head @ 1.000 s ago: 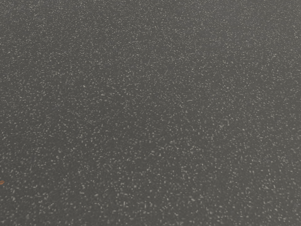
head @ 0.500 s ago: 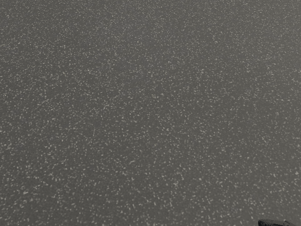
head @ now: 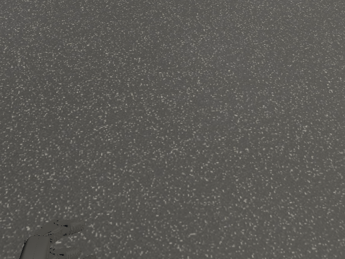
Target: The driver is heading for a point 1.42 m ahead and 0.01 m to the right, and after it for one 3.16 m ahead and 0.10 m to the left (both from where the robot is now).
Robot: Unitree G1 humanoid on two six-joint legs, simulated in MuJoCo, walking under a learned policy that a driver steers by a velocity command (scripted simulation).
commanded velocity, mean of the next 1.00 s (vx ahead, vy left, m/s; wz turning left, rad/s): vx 0.24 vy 0.00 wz -0.10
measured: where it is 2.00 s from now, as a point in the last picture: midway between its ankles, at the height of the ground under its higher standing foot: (219, 119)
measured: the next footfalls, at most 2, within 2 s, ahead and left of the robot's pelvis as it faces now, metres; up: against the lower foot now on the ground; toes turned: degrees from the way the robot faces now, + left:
right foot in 0.26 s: +0.20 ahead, -0.15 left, +0.00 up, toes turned +24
left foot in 0.64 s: +0.08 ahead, +0.06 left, +0.00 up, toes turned -1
